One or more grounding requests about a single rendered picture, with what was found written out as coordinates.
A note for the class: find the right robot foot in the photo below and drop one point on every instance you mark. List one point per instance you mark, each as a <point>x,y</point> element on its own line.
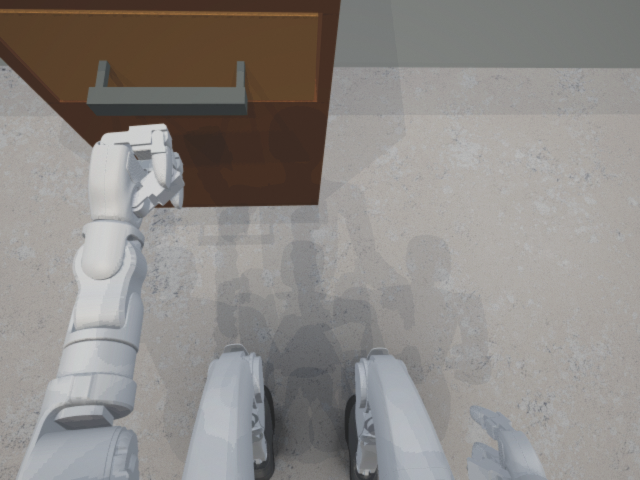
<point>352,442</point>

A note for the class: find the drawer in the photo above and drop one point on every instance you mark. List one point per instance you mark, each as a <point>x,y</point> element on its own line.
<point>167,49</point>

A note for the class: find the robot right hand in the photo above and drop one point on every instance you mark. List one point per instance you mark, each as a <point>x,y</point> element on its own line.
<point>516,456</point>

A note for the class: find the handle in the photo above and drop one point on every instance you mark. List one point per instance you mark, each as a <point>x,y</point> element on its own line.
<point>166,101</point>

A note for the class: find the robot right shin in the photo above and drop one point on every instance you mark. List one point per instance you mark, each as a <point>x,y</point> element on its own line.
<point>366,458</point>

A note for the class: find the robot left forearm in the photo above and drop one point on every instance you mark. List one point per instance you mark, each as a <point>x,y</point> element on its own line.
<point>94,383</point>

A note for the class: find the robot left hand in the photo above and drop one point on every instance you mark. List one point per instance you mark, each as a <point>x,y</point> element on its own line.
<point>115,174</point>

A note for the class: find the cabinet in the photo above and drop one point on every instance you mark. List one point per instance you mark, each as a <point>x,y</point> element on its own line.
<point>272,156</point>

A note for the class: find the robot left upper arm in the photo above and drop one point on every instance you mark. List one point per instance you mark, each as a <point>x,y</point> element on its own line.
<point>105,453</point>

